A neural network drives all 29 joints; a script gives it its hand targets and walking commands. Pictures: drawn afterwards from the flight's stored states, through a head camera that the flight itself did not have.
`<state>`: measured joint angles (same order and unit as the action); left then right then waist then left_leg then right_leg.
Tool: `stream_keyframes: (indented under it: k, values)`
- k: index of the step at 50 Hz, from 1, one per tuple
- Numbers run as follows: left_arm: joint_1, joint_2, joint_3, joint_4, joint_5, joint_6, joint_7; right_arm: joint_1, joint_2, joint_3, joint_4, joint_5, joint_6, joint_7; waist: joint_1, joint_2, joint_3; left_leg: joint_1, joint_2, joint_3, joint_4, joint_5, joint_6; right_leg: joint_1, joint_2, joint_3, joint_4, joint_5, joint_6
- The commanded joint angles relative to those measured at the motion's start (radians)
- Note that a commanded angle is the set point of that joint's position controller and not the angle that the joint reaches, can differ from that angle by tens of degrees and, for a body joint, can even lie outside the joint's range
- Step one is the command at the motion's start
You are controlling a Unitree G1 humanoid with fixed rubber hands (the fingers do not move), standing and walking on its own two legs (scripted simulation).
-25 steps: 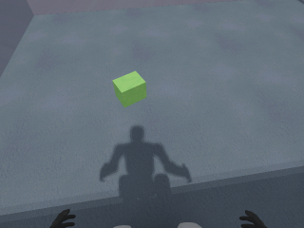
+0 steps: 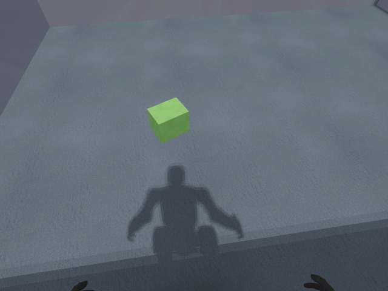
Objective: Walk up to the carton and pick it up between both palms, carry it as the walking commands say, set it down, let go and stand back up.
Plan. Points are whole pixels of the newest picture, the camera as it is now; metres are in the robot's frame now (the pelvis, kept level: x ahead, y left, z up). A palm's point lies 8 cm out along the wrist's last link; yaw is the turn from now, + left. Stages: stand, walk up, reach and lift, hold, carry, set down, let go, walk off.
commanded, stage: stand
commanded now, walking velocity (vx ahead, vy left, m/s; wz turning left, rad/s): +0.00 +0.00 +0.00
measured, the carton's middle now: (169, 120) +1.22 +0.18 -0.68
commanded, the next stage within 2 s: walk up in 0.76 s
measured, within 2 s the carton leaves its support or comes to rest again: neither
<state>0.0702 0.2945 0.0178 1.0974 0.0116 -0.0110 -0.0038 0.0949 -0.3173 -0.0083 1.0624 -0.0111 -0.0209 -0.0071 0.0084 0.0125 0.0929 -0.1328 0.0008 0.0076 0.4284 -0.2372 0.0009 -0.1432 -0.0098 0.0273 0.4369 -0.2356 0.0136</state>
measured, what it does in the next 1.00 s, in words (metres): stands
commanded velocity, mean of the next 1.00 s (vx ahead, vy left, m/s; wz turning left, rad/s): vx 0.00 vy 0.00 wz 0.00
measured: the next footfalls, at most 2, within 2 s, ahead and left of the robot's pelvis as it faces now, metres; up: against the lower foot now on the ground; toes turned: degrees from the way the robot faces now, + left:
left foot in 1.26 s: +0.12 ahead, +0.14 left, +0.00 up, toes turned +6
right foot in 1.64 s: +0.36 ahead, -0.06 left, +0.00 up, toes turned +4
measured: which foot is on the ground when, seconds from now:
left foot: down 0.00-1.00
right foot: down 0.00-1.00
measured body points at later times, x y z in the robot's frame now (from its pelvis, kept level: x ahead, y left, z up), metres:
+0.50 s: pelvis +0.00 +0.00 +0.00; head +0.01 +0.00 +0.45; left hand +0.08 +0.29 -0.13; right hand +0.09 -0.28 -0.13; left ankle +0.00 +0.12 -0.74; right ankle +0.00 -0.13 -0.74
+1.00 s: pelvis +0.00 +0.00 +0.00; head +0.02 +0.00 +0.45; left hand +0.09 +0.29 -0.13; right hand +0.09 -0.29 -0.13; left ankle +0.00 +0.12 -0.74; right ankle +0.00 -0.13 -0.74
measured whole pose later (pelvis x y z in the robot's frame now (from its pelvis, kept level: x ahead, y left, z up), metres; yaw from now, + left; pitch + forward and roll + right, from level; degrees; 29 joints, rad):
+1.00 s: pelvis +0.00 +0.00 +0.00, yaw +1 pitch -3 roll +0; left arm 0.08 0.30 0.02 1.12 0.02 -0.01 -0.01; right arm 0.10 -0.33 -0.02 1.10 -0.01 -0.02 0.01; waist 0.00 0.01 0.08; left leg -0.11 -0.01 0.00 0.36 -0.21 0.01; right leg -0.11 -0.02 0.02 0.37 -0.22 0.01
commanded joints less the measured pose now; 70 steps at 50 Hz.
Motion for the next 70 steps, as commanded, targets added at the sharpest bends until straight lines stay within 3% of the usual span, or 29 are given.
stream_keyframes:
  k: [1,8,9,19,22,33,42,44,46,47,48,49,50,52,53,54,55,56,57,59,60,61,62,63,64,65,67,68,70]
  values:
    - [-0.053,0.24,0.046,-0.058,-0.001,-0.023,0.011,-0.04,-0.197,-0.038,-0.049,-0.001,-0.024,-0.01,-0.002,-0.011,-0.12,0.028,0.116,-0.112,-0.103,0.173,0.038,0.035,-0.099,0.098,-0.104,0.181,-0.044]
    - [-0.052,0.229,0.044,-0.044,0.001,-0.026,0.009,-0.043,-0.206,-0.04,-0.041,-0.005,-0.027,-0.008,-0.002,-0.022,-0.098,0.018,0.113,-0.113,-0.121,0.158,0.033,0.03,-0.099,0.091,-0.115,0.164,-0.043]
    - [-0.054,0.221,0.041,-0.047,0.003,-0.02,0.01,-0.046,-0.208,-0.04,-0.044,-0.001,-0.028,-0.006,-0.004,0.006,-0.096,0.014,0.115,-0.113,-0.128,0.149,0.035,0.032,-0.1,0.092,-0.117,0.168,-0.042]
    - [-0.049,0.236,0.041,-0.031,0.001,-0.023,0.013,-0.048,-0.211,-0.041,-0.031,0.001,-0.025,-0.007,-0.005,-0.031,-0.109,0.038,0.119,-0.115,-0.137,0.166,0.032,0.034,-0.103,0.087,-0.128,0.164,-0.039]
    - [-0.052,0.229,0.036,-0.034,0.001,-0.023,0.009,-0.051,-0.21,-0.041,-0.029,-0.003,-0.02,-0.005,-0.007,0.001,-0.105,0.024,0.117,-0.115,-0.142,0.158,0.03,0.039,-0.105,0.082,-0.13,0.156,-0.036]
    - [-0.045,0.249,0.041,-0.028,-0.001,-0.023,0.012,-0.033,-0.206,-0.039,-0.02,0.001,-0.02,-0.007,-0.011,-0.032,-0.1,0.036,0.117,-0.118,-0.146,0.203,0.027,0.041,-0.109,0.086,-0.139,0.178,-0.033]
    - [-0.032,0.234,0.036,-0.026,-0.002,-0.023,0.012,-0.025,-0.223,-0.039,-0.012,0.001,-0.022,-0.002,-0.014,0.005,-0.105,0.03,0.115,-0.117,-0.145,0.205,0.028,0.052,-0.113,0.084,-0.139,0.202,-0.036]
    - [-0.037,0.242,0.038,-0.028,0.002,-0.02,0.014,-0.037,-0.23,-0.043,-0.01,0.003,-0.02,-0.004,-0.011,-0.035,-0.124,0.049,0.122,-0.121,-0.149,0.2,0.029,0.058,-0.11,0.076,-0.142,0.205,-0.035]
    - [-0.05,0.237,0.037,-0.03,-0.001,-0.019,0.014,-0.044,-0.233,-0.042,-0.014,0.001,-0.019,-0.007,-0.009,-0.01,-0.12,0.046,0.121,-0.116,-0.147,0.221,0.031,0.058,-0.116,0.082,-0.138,0.197,-0.039]
    - [-0.038,0.237,0.035,-0.026,0.001,-0.022,0.014,-0.028,-0.225,-0.043,-0.01,0.003,-0.02,-0.005,-0.011,-0.033,-0.099,0.042,0.12,-0.121,-0.147,0.203,0.028,0.039,-0.112,0.079,-0.142,0.193,-0.036]
    - [0.014,0.341,0.087,-0.088,0.014,-0.043,-0.009,0.046,-0.315,-0.1,-0.064,-0.013,-0.027,0.025,0.006,-0.001,-0.167,0.02,0.095,-0.143,-0.07,-0.284,0.11,0.065,-0.059,0.013,-0.045,-0.25,-0.084]
    - [0.032,0.339,0.088,-0.085,0.018,-0.047,-0.015,0.057,-0.312,-0.101,-0.06,-0.024,-0.025,0.036,0.008,0.012,-0.109,-0.069,0.109,-0.19,-0.067,-0.463,0.132,-0.004,-0.081,0.061,-0.019,-0.405,-0.107]
    - [0.043,0.335,0.098,-0.088,0.022,-0.049,-0.019,0.027,-0.302,-0.098,-0.083,-0.021,-0.023,0.043,0.024,0.008,-0.033,-0.18,0.119,-0.218,-0.067,-0.506,0.139,-0.032,-0.085,0.09,-0.014,-0.448,-0.117]
    - [0.081,0.328,0.101,-0.105,0.023,-0.055,-0.026,-0.008,-0.279,-0.098,-0.125,-0.027,-0.03,0.054,0.042,-0.006,0.026,-0.298,0.094,-0.21,-0.02,-0.427,0.125,-0.036,-0.115,0.16,-0.032,-0.45,-0.14]
    - [0.132,0.339,0.112,-0.105,0.023,-0.063,-0.025,-0.025,-0.27,-0.098,-0.146,-0.03,-0.038,0.051,0.068,-0.022,0.002,-0.364,0.068,-0.174,0.074,-0.342,0.112,0.06,-0.161,0.231,-0.066,-0.437,-0.173]
    - [0.21,0.382,0.125,-0.084,0.022,-0.071,-0.021,-0.057,-0.233,-0.094,-0.183,-0.026,-0.042,0.053,0.109,-0.125,0.002,-0.522,0.001,-0.071,0.23,-0.233,0.07,0.229,-0.241,0.353,-0.171,-0.416,-0.228]
    - [0.242,0.415,0.134,-0.1,0.027,-0.082,-0.017,-0.069,-0.235,-0.097,-0.212,-0.031,-0.041,0.051,0.125,-0.208,0.006,-0.648,0.01,-0.059,0.426,-0.258,0.055,0.308,-0.379,0.484,-0.251,-0.285,-0.284]
    - [0.201,0.422,0.138,-0.132,0.027,-0.089,-0.015,-0.059,-0.255,-0.095,-0.217,-0.031,-0.042,0.049,0.097,-0.118,0.018,-0.665,0.044,-0.13,0.51,-0.258,0.055,0.296,-0.419,0.505,-0.234,-0.14,-0.305]
    - [0.163,0.397,0.136,-0.169,0.02,-0.094,-0.016,-0.011,-0.276,-0.1,-0.211,-0.027,-0.046,0.053,0.067,-0.084,0.021,-0.61,0.06,-0.121,0.511,-0.231,0.053,0.245,-0.401,0.438,-0.215,-0.029,-0.3]
    - [0.066,0.406,0.137,-0.217,0.022,-0.093,-0.019,0.04,-0.284,-0.106,-0.224,-0.015,-0.055,0.069,0.018,-0.189,0.06,-0.471,0.126,-0.11,0.347,-0.27,0.052,0.062,-0.407,0.334,-0.206,-0.088,-0.275]
    - [0.011,0.403,0.132,-0.226,0.023,-0.093,-0.023,0.106,-0.275,-0.11,-0.199,-0.009,-0.061,0.077,-0.034,-0.216,0.055,-0.345,0.135,-0.096,0.22,-0.208,0.057,-0.011,-0.374,0.243,-0.152,-0.064,-0.246]
    - [-0.069,0.395,0.122,-0.246,0.022,-0.086,-0.03,0.228,-0.266,-0.122,-0.156,-0.003,-0.067,0.079,-0.117,-0.248,-0.008,-0.101,0.093,-0.027,0.102,-0.075,0.052,-0.126,-0.288,0.106,-0.043,-0.02,-0.191]
    - [-0.036,0.315,0.101,-0.252,0.024,-0.075,-0.031,0.376,-0.312,-0.154,-0.099,-0.017,-0.075,0.067,-0.182,-0.017,-0.11,0.204,0.024,-0.082,0.025,-0.076,0.049,-0.279,-0.163,-0.018,0.32,0.016,-0.135]
    - [0.026,0.186,0.064,-0.277,0.017,-0.075,-0.03,0.416,-0.426,-0.179,-0.115,-0.032,-0.08,0.048,-0.176,0.393,-0.081,0.288,0.254,-0.573,-0.183,-0.303,0.12,-0.575,0.016,-0.103,0.709,-0.289,-0.068]
    - [0.031,0.291,0.089,-0.283,0.02,-0.07,-0.019,0.304,-0.458,-0.161,-0.183,-0.008,-0.08,0.048,-0.124,0.199,-0.031,0.19,0.326,-0.812,-0.296,-0.443,0.186,-0.624,0.043,0.06,0.735,-0.297,-0.088]
    - [0.024,0.383,0.116,-0.277,0.019,-0.067,-0.022,0.244,-0.425,-0.156,-0.2,0.01,-0.079,0.049,-0.097,0.07,0.04,0.109,0.34,-0.735,-0.252,-0.444,0.21,-0.586,-0.027,0.105,0.731,-0.215,-0.096]
    - [0.094,0.351,0.098,-0.266,-0.002,-0.072,-0.026,0.224,-0.353,-0.143,-0.225,0.003,-0.081,0.041,-0.046,0.092,-0.01,0.157,0.336,-0.553,-0.134,-0.082,0.273,-0.558,-0.081,0.057,0.674,-0.187,-0.075]
    - [0.119,0.337,0.102,-0.25,-0.003,-0.068,-0.027,0.212,-0.33,-0.136,-0.241,0.001,-0.084,0.038,-0.028,0.092,-0.03,0.154,0.305,-0.463,-0.114,0.052,0.271,-0.523,-0.099,0.062,0.631,-0.178,-0.058]
    - [0.106,0.323,0.099,-0.255,0.004,-0.063,-0.035,0.226,-0.316,-0.131,-0.252,0.004,-0.086,0.037,-0.037,0.069,-0.032,0.098,0.269,-0.372,-0.107,0.161,0.26,-0.447,-0.113,0.036,0.53,-0.156,-0.026]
